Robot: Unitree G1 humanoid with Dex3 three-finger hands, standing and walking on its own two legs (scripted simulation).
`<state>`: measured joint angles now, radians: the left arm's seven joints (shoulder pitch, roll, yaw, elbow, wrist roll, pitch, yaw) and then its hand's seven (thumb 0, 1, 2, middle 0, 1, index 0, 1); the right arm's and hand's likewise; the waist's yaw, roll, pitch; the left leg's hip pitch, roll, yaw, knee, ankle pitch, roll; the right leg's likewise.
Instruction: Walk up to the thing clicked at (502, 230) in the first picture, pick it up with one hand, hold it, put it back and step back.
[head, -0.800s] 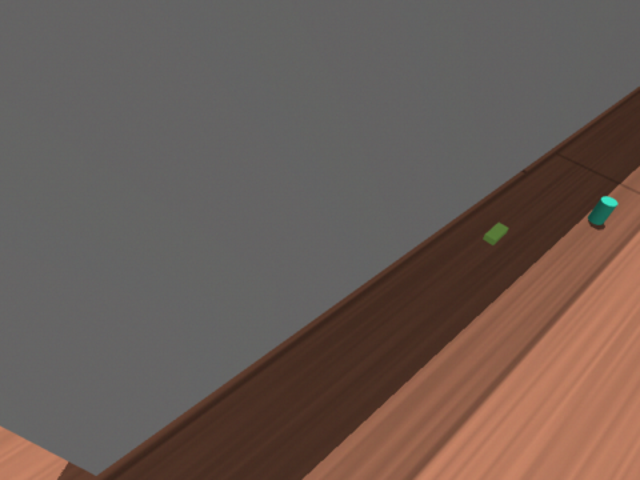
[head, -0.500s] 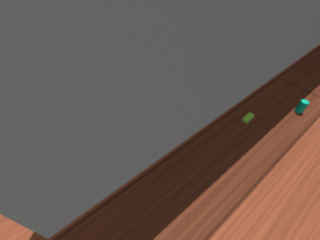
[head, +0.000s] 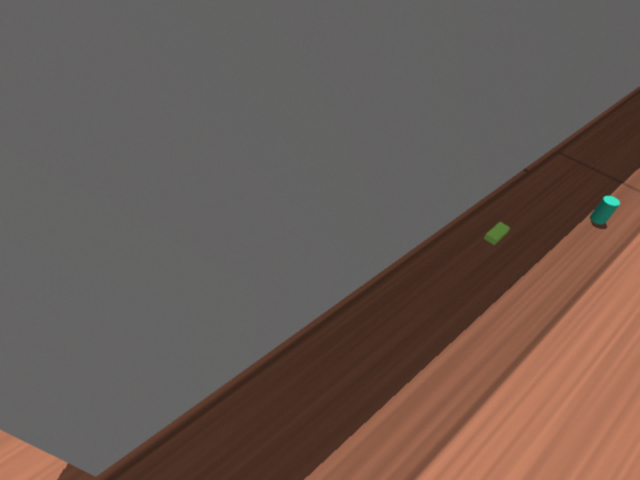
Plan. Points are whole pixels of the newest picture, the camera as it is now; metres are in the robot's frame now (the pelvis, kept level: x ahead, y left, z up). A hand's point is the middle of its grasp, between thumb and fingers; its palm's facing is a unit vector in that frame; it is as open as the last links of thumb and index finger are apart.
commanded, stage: stand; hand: left
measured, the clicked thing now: (497, 233) +1.18 -0.79 -0.77
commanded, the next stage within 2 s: walk up in 0.32 s
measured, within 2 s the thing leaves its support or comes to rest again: neither
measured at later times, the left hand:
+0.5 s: hand out of the picture +0.11 +0.25 -0.14, palm faces -0.18 -0.93 -0.33, open 7.4 cm
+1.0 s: hand (284, 377) +0.32 +0.07 -0.17, palm faces -0.44 -0.85 -0.29, open 7.4 cm
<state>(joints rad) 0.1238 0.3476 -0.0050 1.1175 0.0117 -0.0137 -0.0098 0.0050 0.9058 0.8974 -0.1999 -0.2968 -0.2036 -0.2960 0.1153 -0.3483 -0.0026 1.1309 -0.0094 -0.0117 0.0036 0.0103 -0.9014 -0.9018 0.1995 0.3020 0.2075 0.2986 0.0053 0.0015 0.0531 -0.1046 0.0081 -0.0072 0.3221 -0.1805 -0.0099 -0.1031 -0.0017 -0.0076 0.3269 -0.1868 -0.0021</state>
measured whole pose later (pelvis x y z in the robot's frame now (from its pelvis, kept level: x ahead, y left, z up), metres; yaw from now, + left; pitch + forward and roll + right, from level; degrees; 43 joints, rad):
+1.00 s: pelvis +0.17 -0.15 -0.03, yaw -26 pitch -2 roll -1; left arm 0.34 0.40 0.07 0.83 0.02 -0.01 -0.10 0.01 0.90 0.90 -0.20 -0.30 -0.21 -0.30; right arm 0.30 -0.42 -0.06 0.86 -0.04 -0.10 0.05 0.01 -0.90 -0.90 0.20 0.30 0.21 0.30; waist 0.03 -0.01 0.05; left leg -0.40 0.06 0.07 0.61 -0.21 0.02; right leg -0.20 0.06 0.05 0.64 -0.41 -0.04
